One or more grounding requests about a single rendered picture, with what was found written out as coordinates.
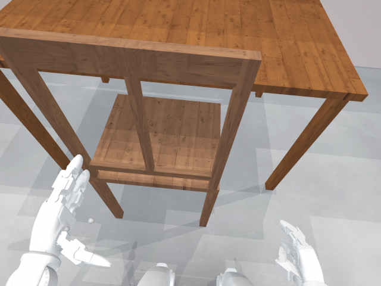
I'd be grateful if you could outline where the robot thigh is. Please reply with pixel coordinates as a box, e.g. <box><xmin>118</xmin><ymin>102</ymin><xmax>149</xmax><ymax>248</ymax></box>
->
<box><xmin>216</xmin><ymin>272</ymin><xmax>254</xmax><ymax>286</ymax></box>
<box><xmin>137</xmin><ymin>266</ymin><xmax>175</xmax><ymax>286</ymax></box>

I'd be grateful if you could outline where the table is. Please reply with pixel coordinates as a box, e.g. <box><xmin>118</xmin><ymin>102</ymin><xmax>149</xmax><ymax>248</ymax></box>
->
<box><xmin>0</xmin><ymin>0</ymin><xmax>368</xmax><ymax>191</ymax></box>

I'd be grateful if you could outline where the robot right hand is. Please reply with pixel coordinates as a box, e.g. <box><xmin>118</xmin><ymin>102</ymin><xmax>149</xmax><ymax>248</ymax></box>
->
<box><xmin>275</xmin><ymin>220</ymin><xmax>324</xmax><ymax>286</ymax></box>

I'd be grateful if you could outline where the left robot thigh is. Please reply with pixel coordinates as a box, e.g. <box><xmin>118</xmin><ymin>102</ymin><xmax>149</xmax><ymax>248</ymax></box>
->
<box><xmin>137</xmin><ymin>266</ymin><xmax>175</xmax><ymax>286</ymax></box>

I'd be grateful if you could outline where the right robot thigh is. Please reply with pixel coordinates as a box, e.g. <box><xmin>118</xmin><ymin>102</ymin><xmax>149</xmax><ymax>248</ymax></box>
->
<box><xmin>216</xmin><ymin>272</ymin><xmax>254</xmax><ymax>286</ymax></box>

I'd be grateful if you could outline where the robot left hand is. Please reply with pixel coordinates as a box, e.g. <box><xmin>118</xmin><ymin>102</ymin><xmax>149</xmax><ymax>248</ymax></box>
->
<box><xmin>29</xmin><ymin>154</ymin><xmax>112</xmax><ymax>269</ymax></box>

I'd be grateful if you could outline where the robot left forearm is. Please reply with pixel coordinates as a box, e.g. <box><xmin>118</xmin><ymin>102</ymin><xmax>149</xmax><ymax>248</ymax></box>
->
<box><xmin>6</xmin><ymin>251</ymin><xmax>61</xmax><ymax>286</ymax></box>

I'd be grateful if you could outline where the chair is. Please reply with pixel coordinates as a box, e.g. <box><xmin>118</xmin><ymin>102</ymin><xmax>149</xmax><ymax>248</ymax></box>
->
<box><xmin>0</xmin><ymin>27</ymin><xmax>262</xmax><ymax>227</ymax></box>

